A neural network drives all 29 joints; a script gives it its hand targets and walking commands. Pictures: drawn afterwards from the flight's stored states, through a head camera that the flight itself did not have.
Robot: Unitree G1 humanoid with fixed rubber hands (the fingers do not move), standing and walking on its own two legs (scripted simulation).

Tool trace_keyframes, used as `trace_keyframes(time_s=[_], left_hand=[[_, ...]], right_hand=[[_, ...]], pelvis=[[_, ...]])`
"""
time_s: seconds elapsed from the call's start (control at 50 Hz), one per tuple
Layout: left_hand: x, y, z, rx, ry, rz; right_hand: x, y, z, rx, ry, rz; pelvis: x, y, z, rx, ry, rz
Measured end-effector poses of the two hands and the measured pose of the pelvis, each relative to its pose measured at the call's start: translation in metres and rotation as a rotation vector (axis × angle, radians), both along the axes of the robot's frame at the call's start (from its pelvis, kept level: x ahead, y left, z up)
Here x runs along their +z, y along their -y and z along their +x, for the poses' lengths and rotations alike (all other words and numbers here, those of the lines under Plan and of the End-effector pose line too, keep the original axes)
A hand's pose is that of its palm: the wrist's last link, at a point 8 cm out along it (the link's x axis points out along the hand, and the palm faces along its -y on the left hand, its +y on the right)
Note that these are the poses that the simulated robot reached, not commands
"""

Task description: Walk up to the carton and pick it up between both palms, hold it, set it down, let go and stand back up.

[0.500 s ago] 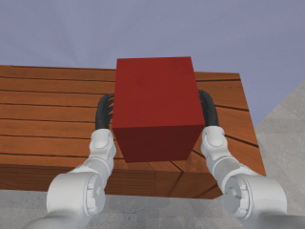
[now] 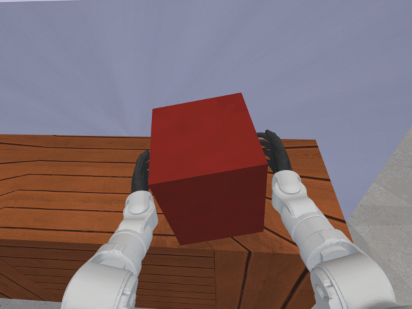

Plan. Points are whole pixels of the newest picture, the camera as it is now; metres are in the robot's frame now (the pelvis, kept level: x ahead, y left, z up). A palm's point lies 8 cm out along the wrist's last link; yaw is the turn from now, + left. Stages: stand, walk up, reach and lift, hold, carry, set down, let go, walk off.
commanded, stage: reach and lift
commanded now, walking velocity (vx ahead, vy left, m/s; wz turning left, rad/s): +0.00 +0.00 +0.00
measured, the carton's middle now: (209, 172) +0.43 -0.01 +0.04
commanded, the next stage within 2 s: hold in 1.94 s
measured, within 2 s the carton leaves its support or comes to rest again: neither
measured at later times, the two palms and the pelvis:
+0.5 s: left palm (130, 160) +0.39 +0.14 +0.14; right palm (285, 151) +0.37 -0.15 +0.15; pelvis -0.02 +0.01 +0.03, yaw -1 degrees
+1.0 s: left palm (121, 157) +0.37 +0.15 +0.17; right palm (289, 141) +0.35 -0.14 +0.19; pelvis +0.00 +0.00 +0.03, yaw +0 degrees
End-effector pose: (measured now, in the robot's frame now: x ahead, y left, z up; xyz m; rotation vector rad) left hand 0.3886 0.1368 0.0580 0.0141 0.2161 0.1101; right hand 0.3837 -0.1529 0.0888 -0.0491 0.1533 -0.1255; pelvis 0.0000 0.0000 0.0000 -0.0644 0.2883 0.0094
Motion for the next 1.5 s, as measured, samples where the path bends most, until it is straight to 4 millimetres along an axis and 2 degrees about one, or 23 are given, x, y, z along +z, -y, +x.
trace_keyframes(time_s=[0.12,0.2,0.32,0.36,0.42,0.52,0.6,0.68,0.8,0.94,1.06,1.18,1.3,1.5], left_hand=[[0.045,-0.001,-0.001,-0.022,-0.035,0.004],[0.067,-0.002,0.005,-0.033,-0.056,-0.005],[0.104,-0.003,0.014,-0.037,0.034,-0.038],[0.109,-0.004,0.013,-0.035,0.030,-0.044],[0.104,-0.005,0.011,-0.036,-0.017,-0.041],[0.074,-0.004,0.004,-0.049,-0.086,-0.026],[0.055,0.002,-0.009,-0.057,-0.071,-0.023],[0.057,0.009,-0.021,-0.045,-0.028,-0.019],[0.083,0.014,-0.020,-0.041,-0.022,0.032],[0.109,0.001,-0.016,-0.057,-0.026,0.060],[0.118,-0.018,-0.029,-0.025,-0.006,0.056],[0.109,-0.026,-0.045,-0.020,-0.015,0.043],[0.105,-0.019,-0.051,-0.031,-0.020,0.031],[0.121,0.000,-0.036,-0.054,-0.021,0.062]], right_hand=[[0.051,-0.002,-0.003,-0.024,-0.040,0.027],[0.075,-0.004,0.000,-0.044,-0.062,0.033],[0.106,-0.005,0.000,-0.067,0.030,0.079],[0.106,-0.005,-0.002,-0.073,0.024,0.075],[0.092,-0.005,-0.006,-0.080,-0.029,0.062],[0.055,-0.005,-0.018,-0.094,-0.099,0.048],[0.043,0.000,-0.029,-0.094,-0.079,0.062],[0.053,0.008,-0.034,-0.070,-0.030,0.084],[0.076,0.014,-0.030,-0.062,-0.016,0.110],[0.097,0.000,-0.027,-0.067,0.000,0.103],[0.096,-0.017,-0.034,-0.046,0.014,0.090],[0.089,-0.025,-0.050,-0.047,0.006,0.086],[0.089,-0.020,-0.060,-0.064,0.013,0.092],[0.100,-0.001,-0.052,-0.087,0.023,0.114]], pelvis=[[0.012,0.001,-0.014,0.000,0.131,0.028],[0.018,-0.001,-0.023,-0.012,0.175,0.042],[0.024,-0.008,-0.023,-0.021,0.182,0.044],[0.027,-0.010,-0.022,-0.030,0.207,0.046],[0.030,-0.011,-0.020,-0.039,0.255,0.047],[0.032,-0.012,-0.015,-0.029,0.282,0.044],[0.030,-0.010,-0.008,-0.022,0.251,0.037],[0.028,-0.007,-0.002,-0.021,0.232,0.030],[0.027,0.000,-0.003,-0.020,0.263,0.035],[0.029,0.003,-0.003,-0.009,0.320,0.048],[0.030,0.000,-0.002,0.009,0.364,0.049],[0.029,-0.003,-0.005,0.020,0.396,0.047],[0.028,-0.005,-0.016,0.011,0.394,0.043],[0.029,-0.006,-0.028,-0.024,0.363,0.047]])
